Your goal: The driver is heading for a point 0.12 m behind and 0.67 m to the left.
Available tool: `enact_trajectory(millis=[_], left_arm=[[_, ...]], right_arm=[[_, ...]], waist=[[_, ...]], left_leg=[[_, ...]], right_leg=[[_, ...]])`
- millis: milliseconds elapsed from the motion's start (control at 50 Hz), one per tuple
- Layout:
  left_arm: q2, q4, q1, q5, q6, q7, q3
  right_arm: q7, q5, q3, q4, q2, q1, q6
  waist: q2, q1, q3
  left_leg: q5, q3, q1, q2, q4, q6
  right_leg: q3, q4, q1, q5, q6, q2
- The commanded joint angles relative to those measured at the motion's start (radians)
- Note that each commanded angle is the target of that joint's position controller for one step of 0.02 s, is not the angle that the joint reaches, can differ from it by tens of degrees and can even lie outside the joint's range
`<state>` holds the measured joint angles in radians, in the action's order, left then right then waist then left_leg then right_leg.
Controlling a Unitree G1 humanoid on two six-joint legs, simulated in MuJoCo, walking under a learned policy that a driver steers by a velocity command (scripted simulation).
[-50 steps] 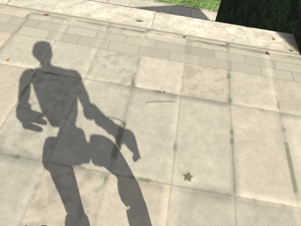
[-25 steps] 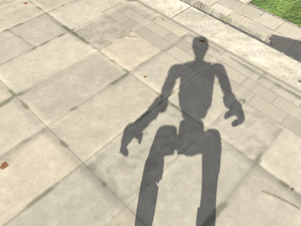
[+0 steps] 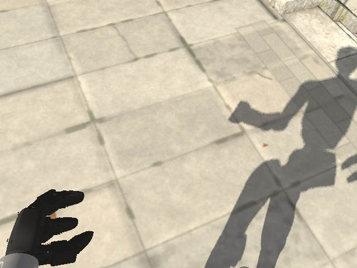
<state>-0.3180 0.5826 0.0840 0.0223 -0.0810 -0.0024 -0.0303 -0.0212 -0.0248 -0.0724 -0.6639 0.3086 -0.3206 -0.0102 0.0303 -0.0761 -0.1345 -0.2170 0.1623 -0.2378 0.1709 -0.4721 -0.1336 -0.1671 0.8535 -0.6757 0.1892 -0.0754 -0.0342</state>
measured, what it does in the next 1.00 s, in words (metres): walks ahead, turning left: right foot, then left foot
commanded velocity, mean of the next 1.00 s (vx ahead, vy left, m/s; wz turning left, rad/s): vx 0.70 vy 0.00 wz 0.69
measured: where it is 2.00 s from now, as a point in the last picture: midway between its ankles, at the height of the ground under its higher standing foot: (46, 164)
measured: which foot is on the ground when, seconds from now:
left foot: down 0.00-0.16, up 0.18-0.72, down 0.74-1.00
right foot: up 0.00-0.14, down 0.16-0.72, up 0.74-1.00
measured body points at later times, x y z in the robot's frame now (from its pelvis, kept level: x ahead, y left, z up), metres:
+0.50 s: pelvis +0.32 -0.02 +0.00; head +0.32 -0.01 +0.45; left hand +0.17 +0.24 -0.12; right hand +0.61 -0.16 -0.07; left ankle +0.35 +0.18 -0.63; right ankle +0.28 -0.14 -0.74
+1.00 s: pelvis +0.63 +0.24 +0.00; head +0.66 +0.28 +0.45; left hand +0.62 +0.57 -0.09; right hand +0.84 +0.06 -0.11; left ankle +0.54 +0.25 -0.74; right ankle +0.85 +0.20 -0.67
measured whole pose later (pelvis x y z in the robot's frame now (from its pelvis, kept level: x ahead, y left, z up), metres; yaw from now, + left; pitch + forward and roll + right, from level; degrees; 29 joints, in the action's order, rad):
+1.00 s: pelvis +0.63 +0.24 +0.00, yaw +40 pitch +2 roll +0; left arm -0.32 0.70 -0.09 0.00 -0.11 0.02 -0.03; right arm 0.00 0.00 -0.05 -0.78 0.26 -0.35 -0.08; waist 0.04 -0.05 -0.07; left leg -0.24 0.00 -0.07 0.11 -0.30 -0.10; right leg -0.03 0.84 -0.69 0.09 -0.03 -0.11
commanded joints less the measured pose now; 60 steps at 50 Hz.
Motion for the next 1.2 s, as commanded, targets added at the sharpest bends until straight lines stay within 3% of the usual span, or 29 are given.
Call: enact_trajectory(millis=[20,100,160,180,200,220,240,260,340,420,520,620,660,700,720,740,760,780,800,820,860,940,1000,1060,1120,1140,1160,1180,1200], left_arm=[[-0.040,-0.042,-0.028,-0.007,0.005,0.008,-0.016],[-0.094,-0.053,0.001,-0.046,0.005,0.015,-0.041],[-0.139,0.006,-0.204,-0.036,-0.022,0.004,-0.076],[-0.167,0.010,-0.300,-0.021,-0.029,-0.003,-0.084],[-0.215,0.031,-0.404,-0.009,-0.032,0.003,-0.097],[-0.158,-0.003,-0.332,-0.026,-0.033,0.004,-0.089],[-0.120,-0.002,-0.320,-0.035,-0.026,-0.001,-0.079],[-0.117,0.003,-0.313,-0.030,-0.019,-0.005,-0.077],[-0.073,0.071,-0.360,-0.030,-0.026,-0.001,-0.064],[-0.082,0.116,-0.402,-0.022,-0.035,0.002,-0.066],[-0.079,0.169,-0.496,0.003,-0.036,0.002,-0.052],[-0.115,0.238,-0.600,-0.017,-0.009,-0.002,-0.039],[-0.168,0.249,-0.592,-0.022,-0.001,-0.015,-0.039],[-0.215,0.261,-0.568,-0.021,0.011,-0.029,-0.042],[-0.214,0.256,-0.518,-0.023,0.018,-0.031,-0.039],[-0.174,0.231,-0.481,-0.017,0.011,-0.038,-0.025],[0.024,0.183,-0.640,-0.018,-0.024,-0.010,0.028],[-0.089,0.176,-0.525,-0.063,-0.067,-0.005,0.007],[-0.109,0.123,-0.391,-0.093,-0.079,-0.008,-0.006],[-0.091,0.110,-0.354,-0.082,-0.079,-0.012,-0.002],[-0.078,0.143,-0.398,-0.055,-0.048,-0.003,-0.012],[-0.012,0.129,-0.368,-0.022,-0.017,0.016,0.001],[0.022,0.083,-0.183,-0.001,-0.042,0.036,0.020],[-0.043,0.032,-0.093,-0.005,-0.044,0.043,-0.002],[-0.127,0.076,-0.276,0.007,-0.039,0.018,-0.038],[-0.167,0.091,-0.379,0.020,-0.038,0.009,-0.048],[-0.195,0.075,-0.401,0.059,-0.027,0.000,-0.037],[-0.129,0.055,-0.405,0.050,-0.012,0.008,-0.023],[-0.109,0.011,-0.312,0.018,0.011,0.005,-0.028]], right_arm=[[-0.039,-0.006,-0.059,0.070,0.177,0.055,0.023],[-0.019,-0.001,-0.046,0.067,0.137,0.068,0.004],[0.002,0.001,-0.020,0.063,0.068,0.046,-0.012],[0.016,0.007,0.006,0.066,-0.011,-0.024,-0.013],[0.017,-0.033,0.016,0.101,0.027,-0.071,-0.019],[0.009,-0.029,-0.001,0.082,0.130,-0.038,-0.013],[0.008,-0.002,-0.019,0.085,0.185,0.047,-0.009],[0.008,0.017,-0.020,0.087,0.176,0.079,-0.010],[0.019,-0.016,-0.006,0.106,0.086,0.115,-0.017],[0.030,-0.030,0.002,0.120,0.061,0.144,-0.016],[0.042,-0.025,0.010,0.143,0.041,0.257,-0.027],[0.091,-0.018,0.038,0.196,-0.018,0.411,-0.061],[0.101,-0.015,0.029,0.209,0.002,0.416,-0.067],[0.092,-0.012,-0.012,0.183,0.081,0.239,-0.057],[0.076,-0.017,-0.049,0.115,0.151,-0.003,-0.046],[0.056,-0.021,-0.075,0.040,0.201,-0.220,-0.029],[0.048,0.006,-0.071,0.039,0.281,-0.170,-0.045],[0.047,0.029,-0.050,0.033,0.173,-0.201,-0.061],[0.050,0.041,-0.034,0.018,0.140,-0.135,-0.074],[0.054,0.034,-0.026,0.016,0.118,-0.044,-0.082],[0.054,0.041,0.001,0.018,0.030,0.060,-0.087],[0.030,0.020,0.000,-0.020,0.062,0.103,-0.101],[0.005,0.018,-0.008,-0.064,0.084,0.011,-0.088],[-0.006,0.004,-0.033,-0.095,0.153,-0.054,-0.065],[-0.015,0.004,-0.038,-0.071,0.138,0.022,-0.044],[-0.013,0.012,-0.027,-0.036,0.104,0.053,-0.036],[-0.004,0.028,0.002,-0.029,-0.001,-0.098,-0.029],[0.009,0.003,0.005,-0.052,0.057,-0.253,-0.023],[0.012,-0.014,-0.019,-0.052,0.156,-0.205,-0.002]], waist=[[-0.065,0.048,0.236],[-0.147,0.045,0.190],[-0.127,0.120,0.250],[0.039,0.119,0.340],[0.317,0.115,0.381],[0.197,0.127,0.282],[0.075,0.140,0.196],[-0.013,0.130,0.169],[0.052,0.122,0.090],[0.046,0.126,0.062],[-0.003,0.166,-0.016],[-0.017,0.176,-0.074],[0.061,0.122,-0.019],[0.167,-0.024,0.117],[0.165,-0.152,0.228],[0.092,-0.229,0.313],[-0.246,-0.015,0.448],[-0.138,-0.094,0.542],[-0.089,-0.065,0.343],[0.008,-0.005,0.222],[-0.021,0.090,0.131],[-0.061,0.140,0.086],[-0.049,0.046,0.111],[-0.095,0.031,0.134],[-0.131,0.156,0.224],[-0.078,0.207,0.324],[0.196,0.139,0.495],[0.280,0.117,0.711],[0.162,0.126,0.689]], left_leg=[[0.538,0.155,-0.086,-0.108,0.033,-0.003],[0.023,0.356,-0.011,-0.200,0.013,-0.045],[-0.129,0.333,-0.015,-0.179,-0.211,-0.031],[-0.359,0.193,-0.207,-0.069,-0.486,0.010],[-0.387,0.091,-0.521,-0.058,-0.745,0.051],[-0.281,0.052,-0.595,-0.135,-0.860,0.085],[-0.203,0.024,-0.578,-0.157,-0.883,0.100],[-0.159,0.005,-0.537,-0.182,-0.867,0.101],[-0.061,-0.036,-0.539,-0.293,-0.823,0.083],[0.082,-0.038,-0.657,-0.328,-0.823,0.093],[0.237,-0.075,-0.697,-0.292,-0.658,0.099],[0.194,-0.204,-0.644,-0.211,-0.347,0.040],[0.122,-0.307,-0.452,-0.129,-0.278,0.009],[0.024,-0.308,-0.183,-0.074,-0.261,-0.043],[0.084,-0.275,0.115,-0.070,-0.153,-0.087],[0.057,-0.082,0.507,-0.174,-0.116,-0.105],[-0.121,0.482,0.822,-0.457,-0.067,-0.248],[-0.075,0.673,0.774,-0.504,0.109,-0.264],[0.207,0.492,0.602,-0.482,0.137,-0.223],[0.443,0.328,0.408,-0.447,0.140,-0.196],[0.613,0.108,0.172,-0.369,0.180,-0.140],[0.824,-0.082,-0.035,-0.272,0.254,-0.099],[0.693,-0.156,-0.057,-0.183,0.225,-0.048],[0.567,-0.042,0.038,-0.230,0.152,-0.005],[0.598,0.029,0.098,-0.219,-0.099,0.046],[0.460,0.019,0.038,-0.167,-0.325,0.094],[-0.374,-0.018,-0.207,-0.033,-0.745,0.165],[-0.577,0.072,-0.303,-0.021,-0.988,0.184],[-0.469,0.079,-0.354,-0.104,-1.061,0.205]], right_leg=[[0.129,-0.228,0.295,-0.223,-0.013,0.142],[0.012,-0.322,0.289,-0.165,0.006,0.077],[-0.006,-0.376,0.546,-0.033,0.088,-0.003],[-0.234,-0.437,0.834,0.226,0.157,-0.163],[-0.771,-0.623,1.006,0.777,0.287,-0.358],[-0.806,-0.650,0.922,0.856,0.267,-0.369],[-0.643,-0.635,0.819,0.697,0.221,-0.319],[-0.497,-0.632,0.743,0.557,0.184,-0.271],[-0.159,-0.684,0.630,0.285,0.150,-0.179],[0.020,-0.707,0.647,0.110,0.143,-0.177],[0.194,-0.740,0.662,-0.092,0.135,-0.167],[0.302,-0.737,0.787,-0.503,0.143,-0.215],[0.355,-0.656,0.804,-1.047,0.160,-0.233],[0.354,-0.401,0.820,-1.426,0.192,-0.281],[0.359,-0.167,0.726,-1.409,0.188,-0.267],[0.341,0.171,0.432,-0.896,0.163,-0.199],[0.228,0.559,0.025,0.304,0.124,0.013],[0.038,0.647,-0.030,0.315,0.145,0.036],[0.041,0.625,-0.067,0.256,0.144,-0.002],[0.056,0.544,-0.032,0.205,0.133,-0.044],[0.088,0.443,0.064,0.142,0.103,-0.095],[0.179,0.160,0.142,0.014,0.041,-0.067],[0.244,-0.219,0.263,-0.339,0.025,0.021],[0.183,-0.385,0.305,-0.445,0.055,0.073],[0.146,-0.418,0.471,-0.438,0.095,0.068],[0.091,-0.385,0.656,-0.728,0.133,-0.040],[-0.152,-0.260,0.964,-1.292,0.301,-0.352],[-0.395,-0.268,1.108,-1.271,0.440,-0.501],[-0.353,-0.327,1.043,-0.923,0.439,-0.476]])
